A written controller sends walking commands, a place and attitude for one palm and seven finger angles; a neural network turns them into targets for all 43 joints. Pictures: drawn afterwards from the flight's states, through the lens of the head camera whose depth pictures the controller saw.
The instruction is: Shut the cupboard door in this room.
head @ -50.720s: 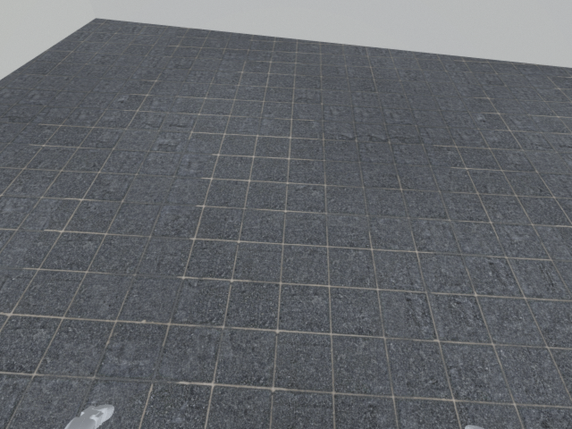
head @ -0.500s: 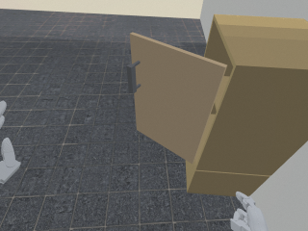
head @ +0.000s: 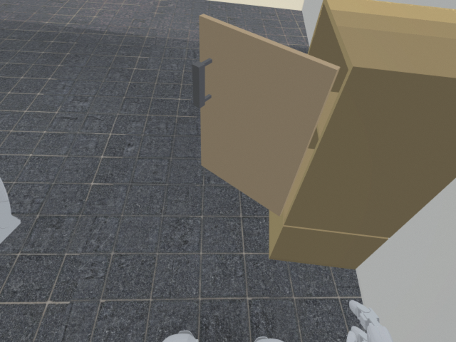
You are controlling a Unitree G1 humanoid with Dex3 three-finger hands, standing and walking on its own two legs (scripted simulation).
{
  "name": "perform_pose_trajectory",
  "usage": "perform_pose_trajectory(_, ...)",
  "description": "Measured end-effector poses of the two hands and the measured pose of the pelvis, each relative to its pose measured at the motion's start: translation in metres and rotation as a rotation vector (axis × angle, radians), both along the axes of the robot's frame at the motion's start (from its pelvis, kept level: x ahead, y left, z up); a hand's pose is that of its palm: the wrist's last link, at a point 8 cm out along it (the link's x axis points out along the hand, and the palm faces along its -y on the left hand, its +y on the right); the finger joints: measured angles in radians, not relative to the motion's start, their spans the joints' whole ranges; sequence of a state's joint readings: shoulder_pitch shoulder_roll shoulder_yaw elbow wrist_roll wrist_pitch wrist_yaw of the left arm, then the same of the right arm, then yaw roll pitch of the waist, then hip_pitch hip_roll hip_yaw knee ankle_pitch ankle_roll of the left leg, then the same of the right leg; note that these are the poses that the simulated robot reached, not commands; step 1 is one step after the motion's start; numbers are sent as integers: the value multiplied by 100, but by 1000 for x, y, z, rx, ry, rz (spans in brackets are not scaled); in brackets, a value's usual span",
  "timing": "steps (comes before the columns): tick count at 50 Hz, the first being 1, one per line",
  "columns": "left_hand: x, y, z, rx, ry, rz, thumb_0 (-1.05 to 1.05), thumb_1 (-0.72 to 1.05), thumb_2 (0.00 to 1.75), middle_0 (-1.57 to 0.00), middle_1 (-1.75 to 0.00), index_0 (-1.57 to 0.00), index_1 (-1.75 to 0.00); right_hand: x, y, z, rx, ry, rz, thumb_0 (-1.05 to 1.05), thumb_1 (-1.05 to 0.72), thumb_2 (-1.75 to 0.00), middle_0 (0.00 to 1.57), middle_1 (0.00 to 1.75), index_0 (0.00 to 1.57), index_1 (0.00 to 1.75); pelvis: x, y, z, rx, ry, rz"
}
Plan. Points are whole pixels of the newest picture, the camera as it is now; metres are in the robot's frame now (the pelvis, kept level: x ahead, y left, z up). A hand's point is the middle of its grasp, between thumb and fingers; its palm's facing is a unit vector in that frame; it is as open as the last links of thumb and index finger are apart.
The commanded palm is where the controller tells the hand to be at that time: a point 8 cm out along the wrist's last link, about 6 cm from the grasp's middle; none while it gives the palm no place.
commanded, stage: step back with the hand held close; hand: left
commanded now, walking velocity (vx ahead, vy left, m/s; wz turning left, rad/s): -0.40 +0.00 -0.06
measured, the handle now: (203, 83) +0.80 +0.07 +0.02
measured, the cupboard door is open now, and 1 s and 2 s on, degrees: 58 58 58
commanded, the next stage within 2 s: stop stepping back and stand still in 0.56 s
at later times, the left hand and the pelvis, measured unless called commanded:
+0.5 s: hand out of the picture +0.09 +0.31 +0.22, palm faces +0.54 -0.73 -0.41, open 7.4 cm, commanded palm +0.03 +0.33 +0.20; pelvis -0.09 +0.02 +0.01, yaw +5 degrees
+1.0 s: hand out of the picture -0.08 +0.30 +0.20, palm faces +0.30 -0.79 -0.53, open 7.4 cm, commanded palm -0.11 +0.35 +0.20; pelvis -0.29 +0.06 -0.01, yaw -7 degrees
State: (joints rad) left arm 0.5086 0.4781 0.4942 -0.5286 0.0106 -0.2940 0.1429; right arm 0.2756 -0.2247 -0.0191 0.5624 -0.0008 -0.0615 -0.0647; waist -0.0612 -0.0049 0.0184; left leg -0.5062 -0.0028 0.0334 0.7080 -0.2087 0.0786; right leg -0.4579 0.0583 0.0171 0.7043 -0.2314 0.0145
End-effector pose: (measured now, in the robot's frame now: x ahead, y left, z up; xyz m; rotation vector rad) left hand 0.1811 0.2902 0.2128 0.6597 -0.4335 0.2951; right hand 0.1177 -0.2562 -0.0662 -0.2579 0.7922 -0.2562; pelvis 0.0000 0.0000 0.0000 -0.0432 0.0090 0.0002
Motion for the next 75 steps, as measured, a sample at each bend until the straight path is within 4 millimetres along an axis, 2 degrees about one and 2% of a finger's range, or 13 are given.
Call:
perform_pose_trajectory(7, -41, 14, -3, -9, 9, 105, 1, 89, 90, -21, -30, -21, -30, 8, 2, -2, 13, -32, 53, 2, -90, -90, 21, 30, 21, 30, -16, -7, -2, -5, 4, 7)
perform_pose_trajectory(16, -76, 17, -12, -146, -14, 57, 1, 89, 90, -21, -30, -21, -30, 10, 25, 27, -24, -93, 118, 2, -90, -90, 21, 30, 21, 30, -45, 8, 8, -5, 0, 39)
perform_pose_trajectory(24, -123, 52, 18, -69, -107, 110, 1, 89, 90, -21, -30, -21, -30, -8, 60, 35, 12, -137, 173, 1, -90, -90, 21, 30, 21, 30, -81, 17, 13, -92, 20, 96)
perform_pose_trajectory(31, -181, 50, -2, -128, -71, 158, 1, 89, 90, -20, -30, -20, -30, -30, 85, 23, 69, -181, 268, 1, -90, -90, 21, 30, 21, 30, -135, 18, -1, -12, 73, 2)
perform_pose_trajectory(38, -185, 46, 7, -203, -206, -10, 1, 89, 90, -21, -30, -21, -30, -109, 83, 20, 22, -138, 152, 1, -90, -90, 21, 30, 21, 30, -169, 41, -1, -37, -28, -52)
perform_pose_trajectory(43, -188, 57, 12, -203, -139, -63, 1, 89, 90, -21, -30, -21, -30, -181, 73, 30, 28, -183, 20, 1, -90, -90, 21, 30, 21, 30, -218, 53, 2, -53, -81, -48)
perform_pose_trajectory(45, -210, 59, 10, -183, -42, -60, 1, 89, 90, -21, -30, -21, -30, -213, 70, 32, 44, -181, -12, 1, -90, -90, 21, 30, 21, 30, -239, 57, 7, -50, -80, -35)
perform_pose_trajectory(50, -297, 54, 6, 4, 18, -109, 1, 89, 90, -21, -30, -21, -30, -287, 60, 11, 10, -77, -45, 1, -90, -90, 21, 30, 21, 30, -288, 65, -6, 81, -27, -121)
perform_pose_trajectory(56, -344, 91, 29, -126, -119, 18, 1, 88, 90, -22, -30, -22, -30, -369, 80, 15, -30, 80, -67, 2, -90, -90, 20, 30, 20, 30, -324, 84, 23, 64, 32, -84)
perform_pose_trajectory(61, -363, 119, 19, -132, -83, 79, 1, 89, 90, -21, -30, -21, -30, -404, 101, 3, -9, 16, -80, 2, -90, -90, 20, 30, 20, 30, -369, 110, 13, 63, -13, -71)
perform_pose_trajectory(64, -373, 122, 6, -123, 34, 68, 1, 89, 90, -20, -30, -20, -30, -420, 117, 1, 66, -18, -115, 2, -90, -90, 20, 30, 21, 30, -380, 114, 18, 55, -40, -95)
perform_pose_trajectory(70, -396, 105, 3, -121, 91, 30, 1, 89, 90, -20, -30, -21, -30, -439, 136, 0, 130, 14, -95, 2, -90, -90, 21, 30, 21, 30, -391, 107, 26, 16, -29, -114)
perform_pose_trajectory(75, -392, 87, 8, -79, 38, 43, 1, 89, 90, -21, -30, -21, -30, -432, 121, -8, 126, 15, -63, 2, -90, -90, 21, 30, 21, 30, -393, 86, 17, 23, 1, -126)
